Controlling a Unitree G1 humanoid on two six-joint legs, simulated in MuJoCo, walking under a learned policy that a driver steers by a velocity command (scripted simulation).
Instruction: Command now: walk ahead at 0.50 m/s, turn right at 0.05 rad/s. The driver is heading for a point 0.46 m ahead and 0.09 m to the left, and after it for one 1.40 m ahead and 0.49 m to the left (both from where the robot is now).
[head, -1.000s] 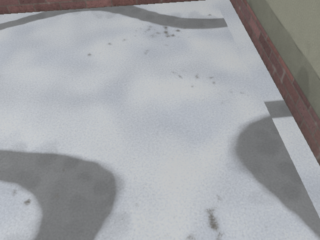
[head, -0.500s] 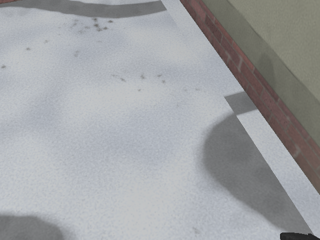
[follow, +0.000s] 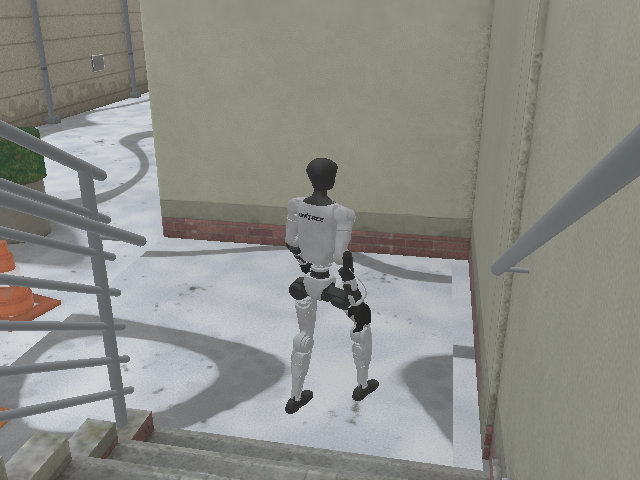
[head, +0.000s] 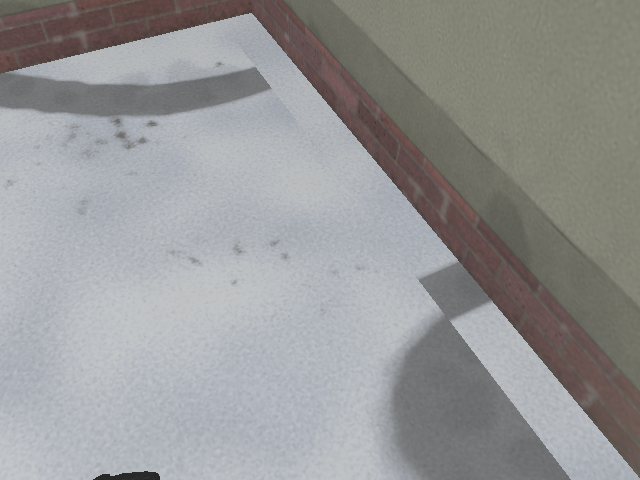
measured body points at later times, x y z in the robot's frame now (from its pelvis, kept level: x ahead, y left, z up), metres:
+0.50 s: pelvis +0.26 -0.03 +0.00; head +0.29 -0.04 +0.45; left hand +0.24 +0.23 -0.14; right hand +0.47 -0.27 -0.12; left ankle +0.45 +0.15 -0.69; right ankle +0.18 -0.13 -0.75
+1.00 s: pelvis +0.43 +0.02 -0.01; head +0.48 +0.05 +0.43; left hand +0.50 +0.33 -0.13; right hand +0.67 -0.20 -0.11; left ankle +0.48 +0.11 -0.75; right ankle +0.57 -0.12 -0.70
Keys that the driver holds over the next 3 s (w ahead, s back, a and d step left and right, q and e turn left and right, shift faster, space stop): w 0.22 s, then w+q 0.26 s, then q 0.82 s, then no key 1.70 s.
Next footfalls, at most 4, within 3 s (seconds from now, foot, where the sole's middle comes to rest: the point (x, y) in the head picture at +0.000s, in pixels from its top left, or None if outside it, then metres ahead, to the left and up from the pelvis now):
0.12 right None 0.22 -0.13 -0.78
0.64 left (241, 466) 0.52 0.12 -0.78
1.14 right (335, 421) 0.60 -0.08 -0.78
1.52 left None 0.42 0.13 -0.78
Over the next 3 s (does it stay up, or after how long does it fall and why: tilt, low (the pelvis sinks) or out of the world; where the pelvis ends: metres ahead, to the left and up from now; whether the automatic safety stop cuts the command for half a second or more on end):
stays up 0.46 0.01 -0.01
